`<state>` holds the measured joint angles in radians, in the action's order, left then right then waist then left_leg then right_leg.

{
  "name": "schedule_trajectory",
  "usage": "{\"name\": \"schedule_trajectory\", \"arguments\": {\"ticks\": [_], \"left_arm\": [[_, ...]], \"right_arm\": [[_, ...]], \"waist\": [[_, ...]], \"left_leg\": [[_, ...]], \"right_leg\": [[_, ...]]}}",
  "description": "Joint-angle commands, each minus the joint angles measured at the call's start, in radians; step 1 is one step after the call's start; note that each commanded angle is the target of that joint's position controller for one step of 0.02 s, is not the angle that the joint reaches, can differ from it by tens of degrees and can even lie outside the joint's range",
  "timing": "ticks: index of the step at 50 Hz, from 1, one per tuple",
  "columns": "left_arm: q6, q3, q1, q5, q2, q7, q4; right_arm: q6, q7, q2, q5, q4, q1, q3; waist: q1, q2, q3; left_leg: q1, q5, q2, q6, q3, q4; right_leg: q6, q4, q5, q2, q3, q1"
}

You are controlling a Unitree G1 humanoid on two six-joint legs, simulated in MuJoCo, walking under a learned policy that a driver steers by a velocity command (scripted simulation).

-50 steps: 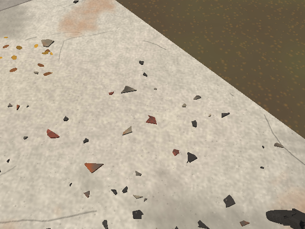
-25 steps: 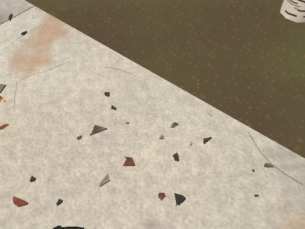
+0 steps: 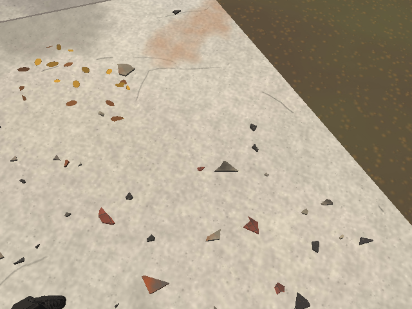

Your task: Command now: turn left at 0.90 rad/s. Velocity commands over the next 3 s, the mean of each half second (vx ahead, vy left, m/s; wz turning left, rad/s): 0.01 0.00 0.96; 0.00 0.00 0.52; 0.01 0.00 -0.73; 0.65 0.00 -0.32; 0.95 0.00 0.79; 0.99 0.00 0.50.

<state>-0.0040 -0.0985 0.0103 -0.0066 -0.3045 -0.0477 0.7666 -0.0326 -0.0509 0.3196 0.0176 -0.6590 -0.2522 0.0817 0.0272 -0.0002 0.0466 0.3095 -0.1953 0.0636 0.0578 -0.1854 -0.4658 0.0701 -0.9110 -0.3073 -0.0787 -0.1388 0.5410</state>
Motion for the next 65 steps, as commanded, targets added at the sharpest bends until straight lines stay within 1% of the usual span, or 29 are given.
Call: {"name": "schedule_trajectory", "arguments": {"ticks": [1, 8, 10, 11, 12, 13, 14, 16, 20, 27, 32, 33, 34, 35, 36, 37, 38, 39, 44, 46, 49, 55, 58, 59, 60, 61, 62, 63, 65], "left_arm": [[0.026, -0.007, -0.059, -0.006, -0.06, 0.01, -0.071], [0.054, -0.021, 0.006, -0.015, -0.104, 0.039, -0.059], [0.057, -0.035, 0.074, -0.016, -0.121, 0.042, -0.038], [0.049, -0.042, 0.073, -0.008, -0.153, 0.038, -0.043], [0.033, -0.042, 0.036, 0.018, -0.209, 0.032, -0.064], [0.035, -0.042, 0.038, 0.046, -0.177, 0.033, -0.071], [0.035, -0.029, -0.003, 0.036, -0.127, 0.026, -0.092], [0.022, -0.011, -0.039, 0.014, -0.081, 0.004, -0.108], [0.002, -0.009, 0.045, 0.025, -0.111, -0.016, -0.094], [-0.006, -0.035, 0.052, 0.016, -0.183, 0.019, -0.099], [0.012, -0.045, 0.052, -0.033, -0.181, 0.053, -0.089], [0.014, -0.038, 0.095, -0.036, -0.142, 0.059, -0.069], [0.017, -0.026, 0.11, -0.004, -0.102, 0.063, -0.089], [0.024, -0.002, 0.048, 0.035, -0.05, 0.056, -0.175], [0.023, -0.017, -0.02, 0.031, -0.115, 0.046, -0.168], [0.022, -0.017, -0.022, 0.005, -0.124, 0.041, -0.163], [0.016, -0.019, 0.028, 0.001, -0.128, 0.031, -0.128], [0.007, -0.02, 0.061, 0.007, -0.142, 0.025, -0.107], [-0.015, 0.019, 0.152, -0.007, -0.055, 0.042, -0.042], [-0.022, 0.025, 0.109, -0.009, -0.066, 0.046, -0.064], [-0.031, 0.006, 0.089, -0.021, -0.14, 0.047, -0.104], [-0.037, 0.007, 0.144, -0.024, -0.091, 0.067, -0.133], [-0.036, -0.001, 0.221, -0.028, -0.081, 0.079, -0.129], [-0.032, -0.021, 0.27, -0.021, -0.125, 0.067, -0.122], [-0.022, -0.066, 0.318, -0.013, -0.294, 0.045, -0.14], [-0.004, -0.056, 0.343, 0.021, -0.291, 0.055, -0.158], [0.014, -0.046, 0.32, 0.024, -0.259, 0.06, -0.167], [0.022, -0.043, 0.278, 0.007, -0.232, 0.052, -0.166], [0.006, -0.029, 0.195, -0.032, -0.191, 0.029, -0.182]], "right_arm": [[0.001, -0.011, 0.182, 0.001, 0.099, 0.024, 0.056], [-0.018, 0.002, 0.185, 0.009, 0.156, 0.085, 0.067], [-0.022, 0.006, 0.168, 0.02, 0.174, 0.124, 0.06], [-0.025, 0.011, 0.113, 0.014, 0.162, 0.049, 0.044], [-0.022, 0.017, 0.084, 0.009, 0.17, -0.027, 0.034], [-0.01, 0.024, 0.184, 0.003, 0.177, -0.009, 0.062], [-0.009, 0.027, 0.236, 0.005, 0.159, 0.005, 0.078], [-0.026, 0.027, 0.205, 0.0, 0.135, 0.002, 0.074], [-0.022, 0.04, 0.128, 0.018, 0.189, 0.08, 0.039], [-0.021, 0.061, 0.09, 0.006, 0.209, 0.092, 0.022], [-0.053, 0.074, 0.108, 0.009, 0.191, 0.035, 0.048], [-0.051, 0.063, 0.141, 0.003, 0.163, -0.042, 0.069], [-0.043, 0.043, 0.273, 0.006, 0.158, -0.123, 0.11], [-0.017, 0.045, 0.363, -0.026, 0.194, -0.073, 0.112], [0.015, 0.063, 0.276, -0.035, 0.2, -0.068, 0.095], [0.031, 0.059, 0.232, -0.032, 0.181, -0.037, 0.072], [0.033, 0.048, 0.186, -0.016, 0.177, 0.026, 0.058], [0.028, 0.037, 0.141, -0.004, 0.18, 0.082, 0.039], [0.044, 0.024, 0.031, -0.047, 0.128, 0.141, -0.021], [0.044, 0.025, 0.067, -0.059, 0.104, 0.139, -0.012], [0.027, 0.023, 0.147, -0.049, 0.079, 0.126, 0.017], [0.014, 0.017, 0.123, -0.027, 0.062, 0.164, 0.027], [0.008, 0.012, 0.118, -0.002, 0.056, 0.195, 0.036], [0.012, 0.015, 0.094, -0.001, 0.039, 0.151, 0.035], [0.022, 0.018, 0.045, -0.043, 0.093, 0.188, 0.021], [0.032, 0.019, 0.035, -0.052, 0.136, 0.303, 0.012], [0.039, 0.024, 0.064, -0.034, 0.125, 0.299, 0.02], [0.044, 0.025, 0.068, -0.022, 0.115, 0.292, 0.021], [0.045, 0.014, 0.088, -0.03, 0.096, 0.273, 0.031]], "waist": [[-0.003, 0.164, -0.148], [-0.012, 0.206, -0.16], [-0.048, 0.172, -0.161], [-0.006, 0.033, -0.208], [0.057, -0.225, -0.187], [0.033, -0.245, -0.146], [0.03, -0.172, -0.114], [0.019, -0.113, -0.078], [-0.047, -0.135, -0.054], [-0.056, -0.151, -0.109], [0.002, -0.137, -0.118], [0.033, -0.057, -0.146], [0.052, 0.193, -0.144], [0.005, 0.391, -0.231], [0.073, 0.212, -0.269], [0.043, 0.177, -0.224], [0.004, 0.111, -0.187], [-0.017, 0.118, -0.177], [-0.043, 0.13, -0.178], [-0.011, 0.156, -0.127], [0.017, 0.155, -0.053], [-0.002, 0.115, -0.073], [-0.055, 0.105, -0.11], [-0.067, 0.017, -0.128], [-0.06, -0.292, -0.149], [-0.113, -0.314, -0.219], [-0.11, -0.169, -0.224], [-0.079, -0.102, -0.184], [-0.039, -0.064, -0.146]], "left_leg": [[-0.238, 0.224, -0.202, 0.118, -0.317, 0.082], [-0.188, 0.311, -0.155, 0.1, -0.444, 0.035], [-0.099, 0.173, -0.091, 0.054, -0.421, -0.017], [-0.001, -0.18, -0.011, 0.012, -0.328, -0.151], [0.201, -0.477, 0.138, -0.038, -0.129, -0.352], [0.297, -0.449, 0.063, -0.089, -0.069, -0.567], [0.298, -0.364, 0.006, -0.108, -0.035, -0.648], [0.322, -0.233, -0.026, -0.13, 0.01, -0.755], [0.407, -0.157, -0.107, -0.165, 0.135, -0.713], [0.227, -0.128, -0.163, -0.15, 0.22, -0.417], [0.006, -0.053, -0.113, -0.057, 0.283, -0.103], [-0.148, 0.061, -0.081, -0.014, 0.256, 0.0], [-0.373, 0.488, -0.24, 0.077, -0.029, 0.064], [-0.441, 0.595, -0.444, 0.298, -0.427, 0.062], [-0.41, 0.51, -0.436, 0.31, -0.373, 0.099], [-0.353, 0.456, -0.404, 0.26, -0.259, 0.103], [-0.303, 0.408, -0.353, 0.199, -0.16, 0.089], [-0.255, 0.425, -0.329, 0.167, -0.097, 0.082], [-0.145, 0.432, -0.252, 0.129, 0.111, 0.105], [-0.115, 0.328, -0.271, 0.141, 0.118, 0.127], [-0.131, 0.226, -0.348, 0.184, 0.058, 0.141], [-0.228, 0.421, -0.404, 0.173, 0.09, 0.058], [-0.211, 0.43, -0.366, 0.091, 0.19, -0.074], [-0.133, 0.315, -0.297, 0.013, 0.266, -0.225], [0.19, -0.118, -0.135, -0.105, 0.342, -0.554], [0.38, -0.523, 0.009, -0.136, 0.172, -0.752], [0.414, -0.502, -0.028, -0.124, 0.089, -0.827], [0.433, -0.413, -0.045, -0.113, 0.078, -0.815], [0.421, -0.273, -0.07, -0.12, 0.073, -0.706]], "right_leg": [[0.014, 0.126, 0.007, -0.015, -0.025, 0.068], [-0.01, 0.391, 0.014, -0.017, -0.034, -0.157], [-0.033, 0.594, 0.188, 0.031, -0.012, -0.34], [-0.095, 0.609, 0.244, 0.186, -0.123, -0.489], [-0.229, 0.591, 0.464, 0.377, -0.336, -0.563], [-0.327, 0.622, 0.464, 0.483, -0.418, -0.481], [-0.316, 0.617, 0.382, 0.433, -0.313, -0.442], [-0.256, 0.605, 0.25, 0.319, -0.142, -0.412], [-0.288, 0.63, 0.363, 0.314, 0.002, -0.477], [-0.274, 0.608, 0.478, 0.372, 0.18, -0.494], [-0.176, 0.442, 0.447, 0.396, 0.278, -0.468], [-0.118, 0.287, 0.386, 0.345, 0.33, -0.389], [-0.029, -0.012, 0.024, 0.238, 0.381, -0.097], [0.019, -0.255, -0.382, 0.092, 0.233, 0.187], [0.006, -0.355, -0.356, 0.104, 0.088, 0.209], [-0.022, -0.362, -0.271, 0.124, 0.081, 0.199], [-0.029, -0.314, -0.188, 0.155, 0.083, 0.179], [-0.023, -0.27, -0.128, 0.165, 0.092, 0.136], [0.013, -0.043, 0.021, 0.171, 0.126, -0.118], [0.013, 0.058, 0.014, 0.167, 0.134, -0.161], [0.003, 0.039, -0.079, 0.158, 0.156, -0.076], [-0.027, 0.095, -0.142, 0.161, 0.2, -0.062], [-0.075, 0.338, 0.04, 0.108, 0.252, -0.209], [-0.122, 0.453, 0.252, 0.11, 0.168, -0.332], [-0.27, 0.483, 0.769, 0.352, -0.238, -0.549], [-0.463, 0.53, 0.881, 0.468, -0.462, -0.612], [-0.455, 0.534, 0.813, 0.45, -0.389, -0.629], [-0.399, 0.519, 0.745, 0.385, -0.308, -0.618], [-0.321, 0.519, 0.683, 0.31, -0.224, -0.577]]}}
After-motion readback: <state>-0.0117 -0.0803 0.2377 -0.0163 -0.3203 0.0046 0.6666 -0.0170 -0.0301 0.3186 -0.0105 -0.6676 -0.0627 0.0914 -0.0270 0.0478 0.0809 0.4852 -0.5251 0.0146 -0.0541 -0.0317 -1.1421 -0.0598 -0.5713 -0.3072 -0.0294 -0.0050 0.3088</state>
